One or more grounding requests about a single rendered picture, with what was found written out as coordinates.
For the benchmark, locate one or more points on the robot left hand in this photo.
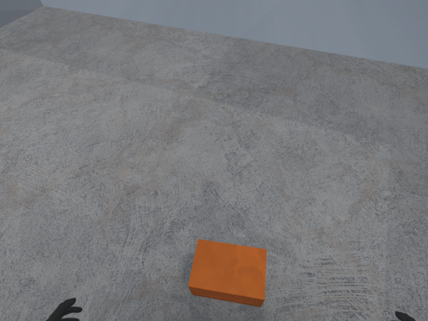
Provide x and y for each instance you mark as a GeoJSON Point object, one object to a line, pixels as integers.
{"type": "Point", "coordinates": [63, 309]}

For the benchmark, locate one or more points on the carton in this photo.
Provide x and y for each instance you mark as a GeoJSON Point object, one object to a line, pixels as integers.
{"type": "Point", "coordinates": [229, 272]}

